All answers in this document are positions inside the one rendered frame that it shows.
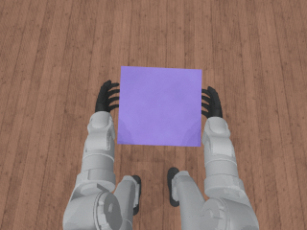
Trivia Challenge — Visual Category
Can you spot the robot right forearm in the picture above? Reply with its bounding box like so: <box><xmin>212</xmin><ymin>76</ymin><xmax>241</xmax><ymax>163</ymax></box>
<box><xmin>201</xmin><ymin>116</ymin><xmax>259</xmax><ymax>226</ymax></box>

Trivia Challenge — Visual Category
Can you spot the robot left forearm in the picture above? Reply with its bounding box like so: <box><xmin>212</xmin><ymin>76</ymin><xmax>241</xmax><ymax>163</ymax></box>
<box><xmin>62</xmin><ymin>111</ymin><xmax>116</xmax><ymax>228</ymax></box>

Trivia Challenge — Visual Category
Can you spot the robot right upper arm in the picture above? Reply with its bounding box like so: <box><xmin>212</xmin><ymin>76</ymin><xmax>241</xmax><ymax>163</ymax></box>
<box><xmin>199</xmin><ymin>196</ymin><xmax>259</xmax><ymax>230</ymax></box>

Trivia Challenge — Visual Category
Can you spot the right robot hand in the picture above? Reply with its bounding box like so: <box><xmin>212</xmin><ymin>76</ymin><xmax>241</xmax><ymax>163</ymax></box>
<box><xmin>201</xmin><ymin>86</ymin><xmax>223</xmax><ymax>119</ymax></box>

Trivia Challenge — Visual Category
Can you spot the carton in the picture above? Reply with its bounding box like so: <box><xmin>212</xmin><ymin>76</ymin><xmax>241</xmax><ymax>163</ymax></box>
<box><xmin>117</xmin><ymin>66</ymin><xmax>202</xmax><ymax>147</ymax></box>

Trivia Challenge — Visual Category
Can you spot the robot left shin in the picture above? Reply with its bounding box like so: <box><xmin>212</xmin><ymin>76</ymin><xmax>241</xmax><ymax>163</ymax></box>
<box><xmin>117</xmin><ymin>175</ymin><xmax>137</xmax><ymax>208</ymax></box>

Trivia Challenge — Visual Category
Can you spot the robot shin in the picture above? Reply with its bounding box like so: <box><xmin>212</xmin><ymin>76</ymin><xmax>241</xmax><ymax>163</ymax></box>
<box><xmin>117</xmin><ymin>175</ymin><xmax>137</xmax><ymax>208</ymax></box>
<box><xmin>172</xmin><ymin>171</ymin><xmax>190</xmax><ymax>200</ymax></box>

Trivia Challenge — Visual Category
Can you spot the robot left upper arm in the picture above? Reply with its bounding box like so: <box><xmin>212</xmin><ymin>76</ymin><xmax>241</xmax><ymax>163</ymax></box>
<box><xmin>63</xmin><ymin>191</ymin><xmax>123</xmax><ymax>230</ymax></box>

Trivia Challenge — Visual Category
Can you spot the robot right shin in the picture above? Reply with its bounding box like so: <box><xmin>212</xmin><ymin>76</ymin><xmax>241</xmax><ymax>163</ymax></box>
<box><xmin>172</xmin><ymin>171</ymin><xmax>190</xmax><ymax>200</ymax></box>

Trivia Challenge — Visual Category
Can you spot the left robot hand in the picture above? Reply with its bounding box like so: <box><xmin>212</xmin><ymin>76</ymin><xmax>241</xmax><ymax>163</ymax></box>
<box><xmin>95</xmin><ymin>80</ymin><xmax>120</xmax><ymax>113</ymax></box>

